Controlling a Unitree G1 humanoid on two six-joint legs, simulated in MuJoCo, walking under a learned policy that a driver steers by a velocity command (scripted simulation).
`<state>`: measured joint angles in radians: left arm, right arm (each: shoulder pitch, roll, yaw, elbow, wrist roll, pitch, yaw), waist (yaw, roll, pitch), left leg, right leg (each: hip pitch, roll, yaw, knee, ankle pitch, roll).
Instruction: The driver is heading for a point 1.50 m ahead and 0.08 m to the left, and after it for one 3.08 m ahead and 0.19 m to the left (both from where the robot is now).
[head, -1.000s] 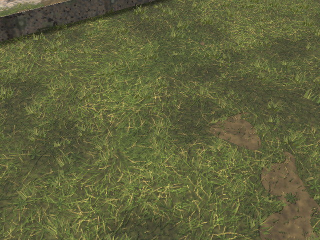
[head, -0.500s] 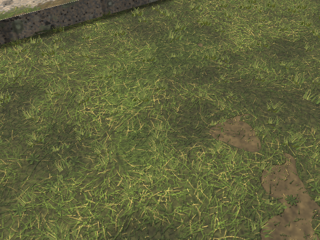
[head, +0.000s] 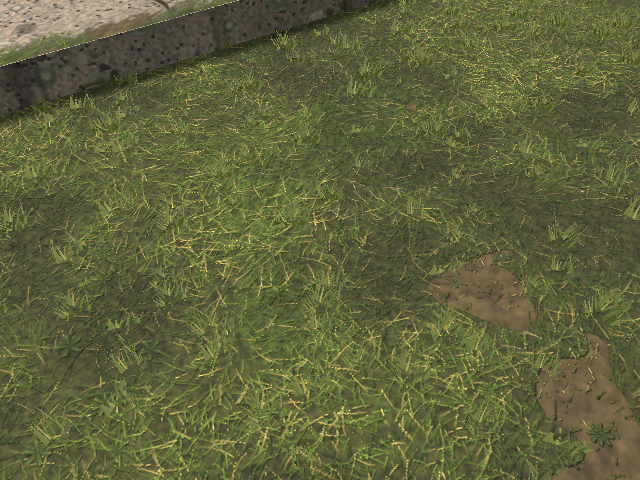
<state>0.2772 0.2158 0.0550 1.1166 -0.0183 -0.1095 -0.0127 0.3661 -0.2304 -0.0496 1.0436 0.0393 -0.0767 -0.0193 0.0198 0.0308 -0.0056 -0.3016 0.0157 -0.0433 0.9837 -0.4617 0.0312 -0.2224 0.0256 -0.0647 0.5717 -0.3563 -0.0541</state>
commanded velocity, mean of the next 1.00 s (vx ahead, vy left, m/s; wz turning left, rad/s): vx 0.47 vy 0.00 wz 0.00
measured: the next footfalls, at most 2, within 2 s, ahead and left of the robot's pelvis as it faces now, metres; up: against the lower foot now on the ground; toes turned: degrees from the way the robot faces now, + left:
left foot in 0.38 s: +0.38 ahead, +0.14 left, +0.00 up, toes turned +3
right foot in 0.96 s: +0.70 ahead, -0.09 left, +0.00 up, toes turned -3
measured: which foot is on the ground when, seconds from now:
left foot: up 0.00-0.36, down 0.38-0.98, up 1.00-1.00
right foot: down 0.00-0.38, up 0.40-0.94, down 0.96-1.00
